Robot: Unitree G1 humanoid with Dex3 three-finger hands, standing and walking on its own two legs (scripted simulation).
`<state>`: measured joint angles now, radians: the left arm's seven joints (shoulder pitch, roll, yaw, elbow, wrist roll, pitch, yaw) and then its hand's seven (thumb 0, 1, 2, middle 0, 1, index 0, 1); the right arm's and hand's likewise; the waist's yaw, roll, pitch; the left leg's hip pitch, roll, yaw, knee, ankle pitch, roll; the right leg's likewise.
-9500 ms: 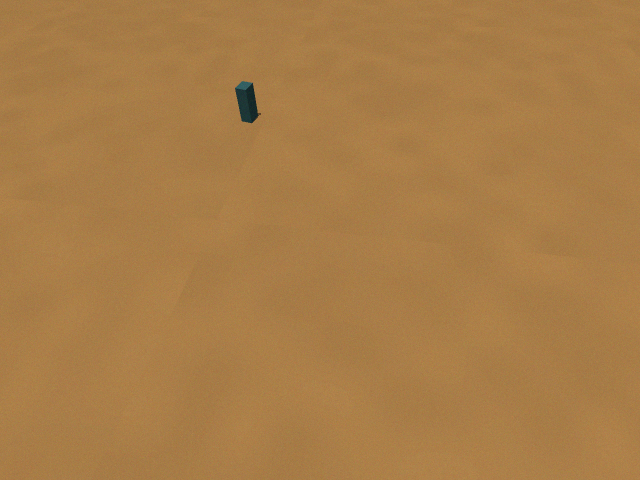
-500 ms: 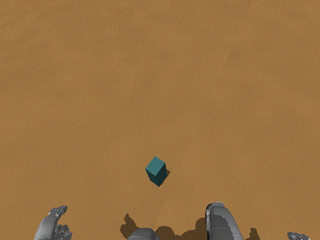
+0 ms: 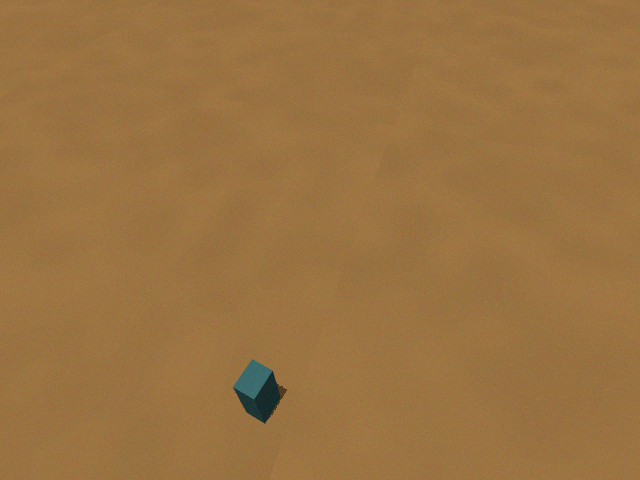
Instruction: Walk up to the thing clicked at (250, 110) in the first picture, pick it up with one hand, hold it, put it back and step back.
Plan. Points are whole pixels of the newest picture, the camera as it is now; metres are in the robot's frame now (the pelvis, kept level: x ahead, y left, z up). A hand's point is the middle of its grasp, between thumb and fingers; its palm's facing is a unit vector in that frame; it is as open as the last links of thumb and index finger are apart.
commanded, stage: walk up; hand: left
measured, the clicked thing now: (258, 392) +0.46 +0.21 -0.64
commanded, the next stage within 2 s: stand in 1.96 s
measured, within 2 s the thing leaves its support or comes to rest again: neither
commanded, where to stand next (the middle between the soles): +0.11 +0.02 m, yaw -3 degrees
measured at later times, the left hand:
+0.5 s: hand out of the picture +0.12 +0.35 -0.15, palm faces +0.01 -0.89 -0.46, open 7.4 cm
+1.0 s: hand out of the picture +0.00 +0.31 -0.13, palm faces -0.04 -0.92 -0.40, open 7.4 cm
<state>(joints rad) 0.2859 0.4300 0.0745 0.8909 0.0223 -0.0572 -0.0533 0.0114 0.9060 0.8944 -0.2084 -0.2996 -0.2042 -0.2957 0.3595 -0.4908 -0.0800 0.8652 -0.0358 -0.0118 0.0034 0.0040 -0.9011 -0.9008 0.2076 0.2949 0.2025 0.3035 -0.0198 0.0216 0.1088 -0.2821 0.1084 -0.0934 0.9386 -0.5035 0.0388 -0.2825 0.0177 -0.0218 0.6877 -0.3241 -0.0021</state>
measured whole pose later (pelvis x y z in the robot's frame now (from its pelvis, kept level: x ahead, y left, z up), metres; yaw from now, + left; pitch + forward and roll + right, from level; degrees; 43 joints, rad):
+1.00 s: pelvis -0.03 +0.03 +0.01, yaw -4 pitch -3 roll +1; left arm 0.34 0.39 0.07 0.97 0.04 -0.01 -0.02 0.01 0.91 0.89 -0.21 -0.30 -0.20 -0.30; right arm 0.26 -0.42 -0.05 0.91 -0.02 0.02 0.00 0.01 -0.90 -0.90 0.21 0.29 0.20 0.30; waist 0.04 0.00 0.06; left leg -0.40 -0.02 -0.09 0.84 -0.43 0.00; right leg -0.23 -0.01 0.00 0.63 -0.35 -0.03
